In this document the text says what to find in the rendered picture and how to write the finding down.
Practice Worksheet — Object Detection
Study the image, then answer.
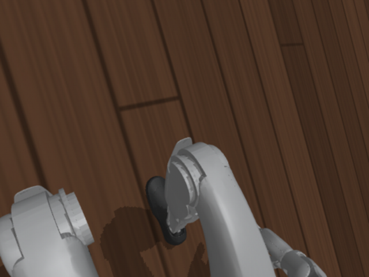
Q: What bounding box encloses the right robot hand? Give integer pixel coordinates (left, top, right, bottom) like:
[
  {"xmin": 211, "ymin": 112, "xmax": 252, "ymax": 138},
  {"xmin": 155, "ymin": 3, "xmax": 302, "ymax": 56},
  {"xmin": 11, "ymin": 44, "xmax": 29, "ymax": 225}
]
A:
[{"xmin": 258, "ymin": 226, "xmax": 293, "ymax": 269}]

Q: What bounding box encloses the right robot arm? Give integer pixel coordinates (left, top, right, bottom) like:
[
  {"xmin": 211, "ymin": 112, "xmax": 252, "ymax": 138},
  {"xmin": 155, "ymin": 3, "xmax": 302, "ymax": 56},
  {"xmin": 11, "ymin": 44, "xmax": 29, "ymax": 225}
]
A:
[{"xmin": 280, "ymin": 250, "xmax": 327, "ymax": 277}]

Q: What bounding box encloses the right robot foot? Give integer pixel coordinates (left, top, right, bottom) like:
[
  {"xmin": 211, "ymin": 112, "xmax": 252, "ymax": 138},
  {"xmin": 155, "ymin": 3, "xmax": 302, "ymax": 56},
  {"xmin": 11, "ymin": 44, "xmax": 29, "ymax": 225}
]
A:
[{"xmin": 146, "ymin": 176, "xmax": 187, "ymax": 245}]

